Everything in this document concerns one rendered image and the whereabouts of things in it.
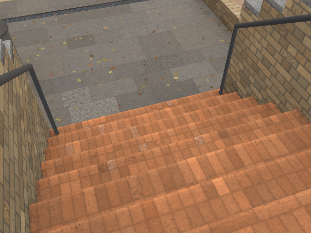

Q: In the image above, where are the stairs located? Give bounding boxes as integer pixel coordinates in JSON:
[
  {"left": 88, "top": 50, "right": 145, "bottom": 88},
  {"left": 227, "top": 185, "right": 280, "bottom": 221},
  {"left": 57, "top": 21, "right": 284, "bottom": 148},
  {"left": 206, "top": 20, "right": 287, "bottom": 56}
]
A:
[{"left": 29, "top": 89, "right": 311, "bottom": 233}]

